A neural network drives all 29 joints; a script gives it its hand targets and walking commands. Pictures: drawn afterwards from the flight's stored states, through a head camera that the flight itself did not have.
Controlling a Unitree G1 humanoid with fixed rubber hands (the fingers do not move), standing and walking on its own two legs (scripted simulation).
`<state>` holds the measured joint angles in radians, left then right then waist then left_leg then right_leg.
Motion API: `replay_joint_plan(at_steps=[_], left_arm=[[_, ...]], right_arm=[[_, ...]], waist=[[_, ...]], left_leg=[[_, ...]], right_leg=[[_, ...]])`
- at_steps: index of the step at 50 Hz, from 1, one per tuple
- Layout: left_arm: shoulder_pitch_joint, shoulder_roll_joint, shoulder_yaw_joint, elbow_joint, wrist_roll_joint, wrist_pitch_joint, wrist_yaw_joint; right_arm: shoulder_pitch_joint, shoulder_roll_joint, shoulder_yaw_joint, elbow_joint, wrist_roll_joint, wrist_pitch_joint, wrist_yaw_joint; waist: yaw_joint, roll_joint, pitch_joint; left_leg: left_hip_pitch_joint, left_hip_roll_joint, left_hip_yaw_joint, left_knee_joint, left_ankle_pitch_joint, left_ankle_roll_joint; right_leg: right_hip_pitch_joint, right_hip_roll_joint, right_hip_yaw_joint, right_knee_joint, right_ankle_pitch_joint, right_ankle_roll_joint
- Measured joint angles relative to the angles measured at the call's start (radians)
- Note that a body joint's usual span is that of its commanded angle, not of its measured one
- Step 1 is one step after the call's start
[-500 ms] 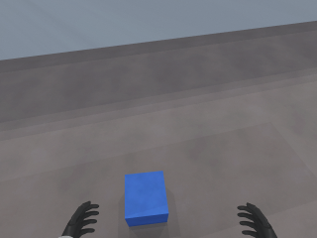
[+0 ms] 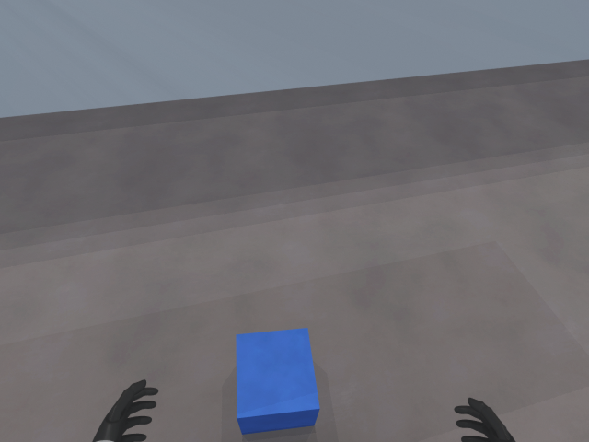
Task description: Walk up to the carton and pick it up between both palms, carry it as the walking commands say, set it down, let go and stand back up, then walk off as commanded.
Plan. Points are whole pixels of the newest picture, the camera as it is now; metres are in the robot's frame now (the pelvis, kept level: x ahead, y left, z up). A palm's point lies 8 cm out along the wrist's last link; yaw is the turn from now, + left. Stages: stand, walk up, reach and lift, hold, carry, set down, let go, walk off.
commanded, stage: stand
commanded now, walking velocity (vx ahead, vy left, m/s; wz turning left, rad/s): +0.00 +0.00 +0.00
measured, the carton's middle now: (275, 380) +0.42 +0.06 -0.67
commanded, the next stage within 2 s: walk off in 1.66 s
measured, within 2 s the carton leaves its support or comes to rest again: neither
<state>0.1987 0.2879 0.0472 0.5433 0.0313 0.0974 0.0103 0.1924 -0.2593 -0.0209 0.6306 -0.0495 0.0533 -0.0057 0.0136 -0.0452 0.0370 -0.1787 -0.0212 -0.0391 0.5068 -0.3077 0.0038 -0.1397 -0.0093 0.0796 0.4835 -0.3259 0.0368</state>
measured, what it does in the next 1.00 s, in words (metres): stands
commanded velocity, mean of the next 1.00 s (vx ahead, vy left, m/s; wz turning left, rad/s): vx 0.00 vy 0.00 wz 0.00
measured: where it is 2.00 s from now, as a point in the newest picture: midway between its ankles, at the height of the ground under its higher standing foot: outside the picture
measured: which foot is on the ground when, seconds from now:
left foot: down 0.00-1.00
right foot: down 0.00-1.00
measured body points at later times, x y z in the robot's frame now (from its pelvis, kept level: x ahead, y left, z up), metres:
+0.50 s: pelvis -0.02 +0.01 +0.00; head -0.03 +0.02 +0.45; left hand +0.10 +0.30 -0.11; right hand +0.12 -0.28 -0.09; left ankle -0.02 +0.12 -0.74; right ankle -0.04 -0.15 -0.74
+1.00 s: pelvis -0.03 -0.01 +0.01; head -0.04 +0.01 +0.46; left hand +0.08 +0.29 -0.11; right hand +0.08 -0.31 -0.10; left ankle -0.02 +0.12 -0.74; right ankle -0.04 -0.15 -0.74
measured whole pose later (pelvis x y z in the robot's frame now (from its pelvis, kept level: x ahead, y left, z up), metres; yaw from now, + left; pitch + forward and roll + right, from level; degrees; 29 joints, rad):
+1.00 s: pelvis -0.03 -0.01 +0.01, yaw +0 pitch -3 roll +0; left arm 0.19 0.37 0.01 0.92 0.03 0.00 0.01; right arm 0.15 -0.36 -0.01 0.96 -0.02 0.00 -0.01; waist -0.01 -0.02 0.02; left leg -0.14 -0.01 -0.05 0.42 -0.23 -0.01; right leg -0.10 0.00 0.07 0.40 -0.25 0.03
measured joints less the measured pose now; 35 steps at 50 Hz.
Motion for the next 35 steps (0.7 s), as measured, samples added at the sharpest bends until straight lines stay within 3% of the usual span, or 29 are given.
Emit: replay_joint_plan(at_steps=[16, 35], left_arm=[[0.034, 0.052, -0.018, 0.177, 0.016, -0.074, 0.006], [0.038, 0.068, -0.035, 0.286, 0.004, -0.098, 0.006]], right_arm=[[-0.025, -0.063, -0.017, 0.135, 0.006, -0.044, -0.012], [-0.029, -0.085, -0.005, 0.243, 0.017, -0.052, -0.005]], waist=[[-0.015, 0.001, -0.062], [-0.013, 0.02, -0.031]], left_leg=[[-0.007, -0.01, 0.014, 0.0, 0.01, 0.02], [0.016, -0.001, 0.002, -0.047, 0.051, 0.004]], right_leg=[[-0.002, -0.011, 0.014, -0.018, 0.022, 0.016], [0.015, -0.003, 0.002, -0.046, 0.051, 0.001]])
